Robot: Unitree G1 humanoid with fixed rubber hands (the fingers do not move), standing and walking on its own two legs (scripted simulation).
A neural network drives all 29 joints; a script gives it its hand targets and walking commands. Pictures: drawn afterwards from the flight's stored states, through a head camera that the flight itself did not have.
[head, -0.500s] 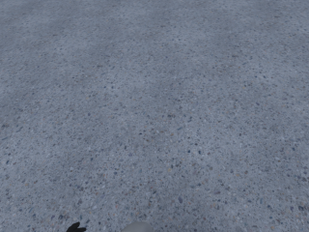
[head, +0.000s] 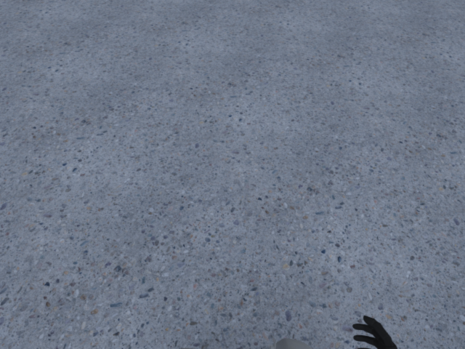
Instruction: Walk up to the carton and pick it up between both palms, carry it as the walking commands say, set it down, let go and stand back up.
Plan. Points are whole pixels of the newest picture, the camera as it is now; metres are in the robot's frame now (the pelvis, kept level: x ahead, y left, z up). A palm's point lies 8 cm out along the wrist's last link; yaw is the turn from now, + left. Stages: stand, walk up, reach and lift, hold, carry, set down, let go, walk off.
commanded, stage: walk up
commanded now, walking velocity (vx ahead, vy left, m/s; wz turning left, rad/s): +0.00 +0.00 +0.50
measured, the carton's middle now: out of the picture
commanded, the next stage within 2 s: none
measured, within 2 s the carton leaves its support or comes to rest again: neither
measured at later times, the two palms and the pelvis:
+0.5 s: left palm out of the picture +0.00 +0.22 -0.10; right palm out of the picture +0.12 -0.27 -0.13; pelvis -0.01 -0.04 +0.01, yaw +16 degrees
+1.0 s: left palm out of the picture -0.07 +0.26 -0.11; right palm out of the picture +0.15 -0.20 -0.14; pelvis -0.02 -0.01 +0.00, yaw +31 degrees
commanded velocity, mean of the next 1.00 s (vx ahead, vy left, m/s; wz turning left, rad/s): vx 0.02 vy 0.00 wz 0.50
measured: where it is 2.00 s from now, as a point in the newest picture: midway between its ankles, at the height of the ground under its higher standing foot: outside the picture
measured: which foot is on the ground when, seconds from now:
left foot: down 0.00-0.24, up 0.26-0.64, down 0.66-1.00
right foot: up 0.00-0.20, down 0.22-0.68, up 0.70-0.98, down 1.00-1.00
